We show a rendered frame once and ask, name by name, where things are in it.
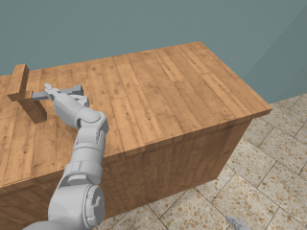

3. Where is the counter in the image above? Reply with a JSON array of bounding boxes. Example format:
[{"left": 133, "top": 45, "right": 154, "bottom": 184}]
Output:
[{"left": 0, "top": 41, "right": 272, "bottom": 230}]

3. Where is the tap lever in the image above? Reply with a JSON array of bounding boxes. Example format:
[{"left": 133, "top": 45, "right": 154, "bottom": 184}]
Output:
[{"left": 32, "top": 84, "right": 84, "bottom": 101}]

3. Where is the robot left hand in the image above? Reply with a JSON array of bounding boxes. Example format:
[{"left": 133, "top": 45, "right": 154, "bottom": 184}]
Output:
[{"left": 44, "top": 82, "right": 90, "bottom": 128}]

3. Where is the robot left upper arm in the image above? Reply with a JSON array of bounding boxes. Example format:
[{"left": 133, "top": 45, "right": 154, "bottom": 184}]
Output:
[{"left": 22, "top": 183, "right": 106, "bottom": 230}]

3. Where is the robot right hand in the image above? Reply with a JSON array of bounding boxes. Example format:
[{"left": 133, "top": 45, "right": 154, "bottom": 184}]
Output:
[{"left": 225, "top": 215, "right": 251, "bottom": 230}]

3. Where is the robot left forearm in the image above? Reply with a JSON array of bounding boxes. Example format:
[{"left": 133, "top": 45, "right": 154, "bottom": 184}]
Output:
[{"left": 48, "top": 107, "right": 109, "bottom": 220}]

